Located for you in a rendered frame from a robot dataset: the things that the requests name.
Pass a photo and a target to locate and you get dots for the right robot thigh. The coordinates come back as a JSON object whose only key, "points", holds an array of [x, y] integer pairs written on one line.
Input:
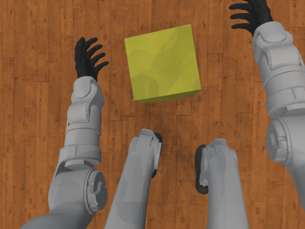
{"points": [[226, 205]]}

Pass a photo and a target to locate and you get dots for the right robot hand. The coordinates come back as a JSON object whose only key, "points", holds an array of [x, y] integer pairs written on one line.
{"points": [[258, 14]]}

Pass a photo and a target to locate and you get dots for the left robot upper arm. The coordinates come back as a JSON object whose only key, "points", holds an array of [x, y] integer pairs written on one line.
{"points": [[75, 197]]}

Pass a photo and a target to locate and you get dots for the right robot upper arm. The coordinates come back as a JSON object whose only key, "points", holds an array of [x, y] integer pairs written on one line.
{"points": [[285, 144]]}

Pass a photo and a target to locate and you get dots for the left robot hand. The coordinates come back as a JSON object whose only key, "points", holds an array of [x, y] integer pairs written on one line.
{"points": [[84, 64]]}

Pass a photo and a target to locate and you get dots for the right robot forearm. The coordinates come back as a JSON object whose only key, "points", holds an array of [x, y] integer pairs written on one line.
{"points": [[281, 68]]}

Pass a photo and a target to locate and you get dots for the carton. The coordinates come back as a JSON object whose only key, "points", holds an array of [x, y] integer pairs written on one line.
{"points": [[163, 65]]}

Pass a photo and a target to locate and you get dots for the left robot forearm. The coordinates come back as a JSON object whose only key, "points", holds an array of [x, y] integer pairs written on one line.
{"points": [[81, 148]]}

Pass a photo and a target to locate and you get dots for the right robot shin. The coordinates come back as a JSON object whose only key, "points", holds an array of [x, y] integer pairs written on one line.
{"points": [[218, 141]]}

